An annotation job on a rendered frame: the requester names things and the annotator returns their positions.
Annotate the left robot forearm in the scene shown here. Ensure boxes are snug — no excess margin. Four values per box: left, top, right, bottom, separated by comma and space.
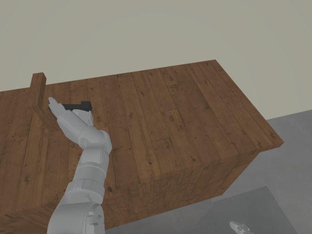
47, 126, 112, 234

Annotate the left robot hand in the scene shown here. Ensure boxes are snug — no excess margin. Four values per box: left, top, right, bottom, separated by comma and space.
49, 97, 93, 144

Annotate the right robot hand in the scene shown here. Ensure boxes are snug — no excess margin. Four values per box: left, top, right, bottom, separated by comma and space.
230, 221, 255, 234

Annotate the tap lever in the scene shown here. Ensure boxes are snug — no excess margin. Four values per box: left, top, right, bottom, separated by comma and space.
49, 101, 92, 112

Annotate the robot left upper arm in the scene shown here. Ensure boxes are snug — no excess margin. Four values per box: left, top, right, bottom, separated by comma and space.
48, 202, 105, 234

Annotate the counter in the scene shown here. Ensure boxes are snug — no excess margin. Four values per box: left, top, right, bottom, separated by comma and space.
0, 59, 284, 234

